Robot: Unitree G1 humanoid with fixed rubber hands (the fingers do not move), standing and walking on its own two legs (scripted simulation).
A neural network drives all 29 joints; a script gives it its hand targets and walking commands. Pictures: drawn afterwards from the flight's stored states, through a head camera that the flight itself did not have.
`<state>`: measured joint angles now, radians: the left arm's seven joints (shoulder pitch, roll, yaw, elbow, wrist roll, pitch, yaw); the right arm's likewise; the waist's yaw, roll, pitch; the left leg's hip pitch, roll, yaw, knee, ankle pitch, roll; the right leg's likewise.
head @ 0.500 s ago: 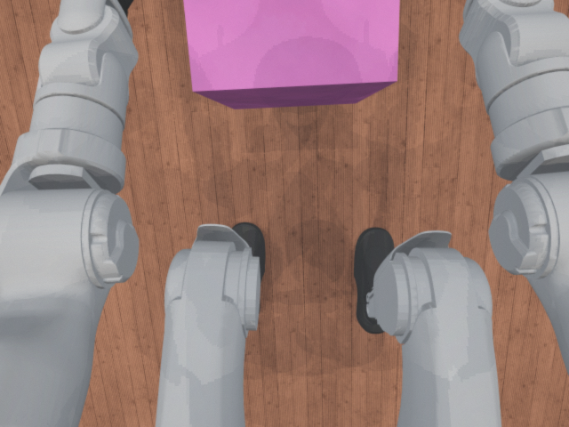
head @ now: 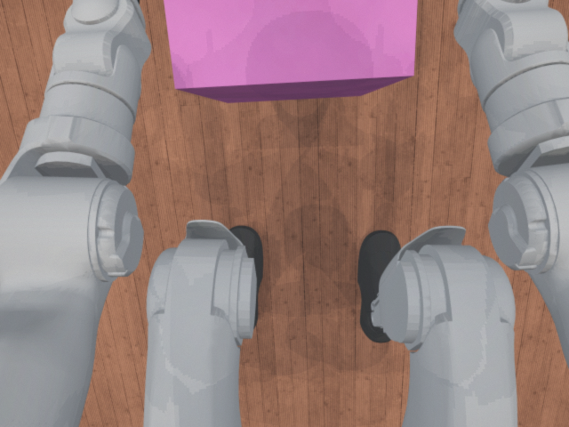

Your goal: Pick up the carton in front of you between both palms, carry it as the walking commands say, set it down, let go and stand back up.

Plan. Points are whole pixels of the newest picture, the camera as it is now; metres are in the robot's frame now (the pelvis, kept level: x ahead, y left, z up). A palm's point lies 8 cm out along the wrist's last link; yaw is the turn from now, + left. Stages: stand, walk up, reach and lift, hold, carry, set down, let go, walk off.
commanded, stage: reach and lift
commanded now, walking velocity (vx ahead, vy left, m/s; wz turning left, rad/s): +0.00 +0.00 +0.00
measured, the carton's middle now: (289, 1) +0.56 +0.05 -0.24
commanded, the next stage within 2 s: none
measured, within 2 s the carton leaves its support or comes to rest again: leaves its support in 0.56 s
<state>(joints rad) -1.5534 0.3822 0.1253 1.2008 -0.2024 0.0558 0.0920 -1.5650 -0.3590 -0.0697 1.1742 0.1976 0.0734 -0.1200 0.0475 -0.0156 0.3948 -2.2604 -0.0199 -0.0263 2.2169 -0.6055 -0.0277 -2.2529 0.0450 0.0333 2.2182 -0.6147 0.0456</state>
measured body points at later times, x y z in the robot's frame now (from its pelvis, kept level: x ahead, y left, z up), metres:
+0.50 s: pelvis +0.00 +0.00 -0.01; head +0.37 +0.01 +0.23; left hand +0.56 +0.20 -0.18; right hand +0.58 -0.11 -0.18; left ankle +0.10 +0.12 -0.33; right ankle +0.10 -0.13 -0.33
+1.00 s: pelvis -0.02 -0.01 +0.09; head +0.26 +0.01 +0.44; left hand +0.50 +0.19 +0.02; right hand +0.52 -0.12 +0.02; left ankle +0.10 +0.12 -0.33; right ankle +0.10 -0.13 -0.33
